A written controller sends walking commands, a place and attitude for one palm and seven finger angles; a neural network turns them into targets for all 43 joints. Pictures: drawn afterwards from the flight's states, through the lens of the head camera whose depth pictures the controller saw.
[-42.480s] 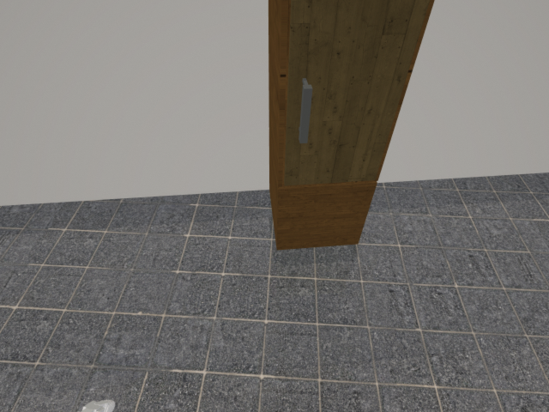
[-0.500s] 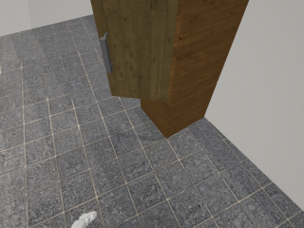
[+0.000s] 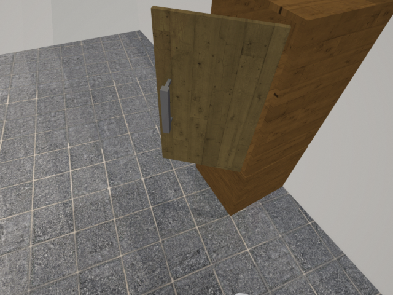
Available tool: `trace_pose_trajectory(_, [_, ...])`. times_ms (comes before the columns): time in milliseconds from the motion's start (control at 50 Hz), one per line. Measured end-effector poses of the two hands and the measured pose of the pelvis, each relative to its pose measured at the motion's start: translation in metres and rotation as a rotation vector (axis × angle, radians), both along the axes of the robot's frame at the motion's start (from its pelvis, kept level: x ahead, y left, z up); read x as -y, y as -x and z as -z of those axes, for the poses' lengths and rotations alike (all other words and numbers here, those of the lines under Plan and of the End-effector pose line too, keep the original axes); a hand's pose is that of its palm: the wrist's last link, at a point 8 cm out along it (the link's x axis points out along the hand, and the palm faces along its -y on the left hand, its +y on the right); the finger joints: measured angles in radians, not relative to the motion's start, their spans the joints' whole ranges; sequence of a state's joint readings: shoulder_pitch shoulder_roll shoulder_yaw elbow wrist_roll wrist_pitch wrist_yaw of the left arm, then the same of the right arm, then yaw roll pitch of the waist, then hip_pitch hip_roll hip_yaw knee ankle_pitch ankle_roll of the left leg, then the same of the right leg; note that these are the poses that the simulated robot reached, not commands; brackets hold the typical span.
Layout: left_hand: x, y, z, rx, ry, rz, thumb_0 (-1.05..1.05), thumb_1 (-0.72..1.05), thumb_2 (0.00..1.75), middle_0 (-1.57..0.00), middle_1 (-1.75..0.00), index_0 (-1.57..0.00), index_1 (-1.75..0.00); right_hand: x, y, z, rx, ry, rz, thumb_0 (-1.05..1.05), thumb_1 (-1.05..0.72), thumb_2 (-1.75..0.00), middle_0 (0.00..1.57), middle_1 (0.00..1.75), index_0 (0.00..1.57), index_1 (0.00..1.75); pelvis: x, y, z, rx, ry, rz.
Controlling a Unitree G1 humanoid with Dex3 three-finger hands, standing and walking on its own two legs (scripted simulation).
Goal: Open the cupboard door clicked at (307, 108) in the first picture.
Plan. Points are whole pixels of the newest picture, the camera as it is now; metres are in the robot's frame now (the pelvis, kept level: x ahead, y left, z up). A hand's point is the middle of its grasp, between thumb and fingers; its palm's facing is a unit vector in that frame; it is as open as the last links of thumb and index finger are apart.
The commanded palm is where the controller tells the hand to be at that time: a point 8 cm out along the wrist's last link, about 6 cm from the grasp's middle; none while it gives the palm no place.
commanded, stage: come to a stop and stand still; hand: left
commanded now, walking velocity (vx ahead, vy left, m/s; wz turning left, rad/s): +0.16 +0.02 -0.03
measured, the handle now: (167, 107) +0.65 +0.16 -0.03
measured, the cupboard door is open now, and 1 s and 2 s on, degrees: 49 49 49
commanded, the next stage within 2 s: look again from close up in 1.56 s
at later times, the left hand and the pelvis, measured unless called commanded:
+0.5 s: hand (132, 286) +0.16 +0.16 -0.18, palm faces -0.01 -0.98 -0.19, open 7.3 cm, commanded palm none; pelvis +0.07 -0.01 -0.01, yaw +0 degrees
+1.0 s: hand out of the picture +0.07 +0.16 -0.16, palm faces +0.01 -0.96 -0.26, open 7.4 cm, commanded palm none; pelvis +0.06 -0.02 +0.00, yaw -1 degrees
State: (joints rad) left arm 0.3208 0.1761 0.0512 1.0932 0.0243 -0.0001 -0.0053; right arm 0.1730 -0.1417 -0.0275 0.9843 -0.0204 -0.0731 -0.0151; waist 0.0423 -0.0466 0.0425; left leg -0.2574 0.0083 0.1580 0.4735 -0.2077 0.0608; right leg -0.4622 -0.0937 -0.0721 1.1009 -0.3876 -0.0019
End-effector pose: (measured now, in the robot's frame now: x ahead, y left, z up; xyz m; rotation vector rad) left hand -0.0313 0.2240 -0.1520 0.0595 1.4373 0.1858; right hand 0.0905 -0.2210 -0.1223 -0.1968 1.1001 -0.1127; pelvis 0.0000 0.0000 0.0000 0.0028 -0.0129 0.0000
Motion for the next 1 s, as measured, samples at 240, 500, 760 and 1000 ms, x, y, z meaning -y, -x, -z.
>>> trace_pose_trajectory(240, [-0.006,-0.16,-0.011,0.211,-0.08,0.123,0.01,0.93,0.89,-0.2,-0.29,-0.2,-0.3,0.014,0.055,0.024,-0.321,-0.018,0.14,0.0,-0.92,-0.9,0.2,0.3,0.2,0.3,0.008,-0.064,0.004,-0.007,-0.028,0.012])
trace_pose_trajectory(500, [0.012,-0.189,-0.005,0.208,-0.051,0.14,0.0,0.91,0.89,-0.2,-0.3,-0.2,-0.3,0.009,0.038,0.026,-0.335,-0.035,0.169,0.01,-0.9,-0.9,0.2,0.3,0.2,0.3,0.011,-0.069,0.006,-0.015,-0.007,-0.005])
trace_pose_trajectory(760, [-0.006,-0.123,-0.019,0.128,-0.124,0.115,0.0,0.91,0.89,-0.2,-0.3,-0.2,-0.3,0.015,-0.014,0.033,-0.075,-0.059,0.098,0.01,-0.91,-0.9,0.19,0.3,0.2,0.3,0.007,-0.059,0.009,0.011,-0.014,0.019])
trace_pose_trajectory(1000, [0.016,-0.095,-0.028,0.045,-0.116,0.096,0.0,0.91,0.89,-0.2,-0.3,-0.2,-0.3,0.029,0.01,0.035,-0.179,-0.084,0.063,0.01,-0.92,-0.9,0.19,0.3,0.2,0.3,0.024,-0.062,0.0,-0.017,-0.028,0.013])
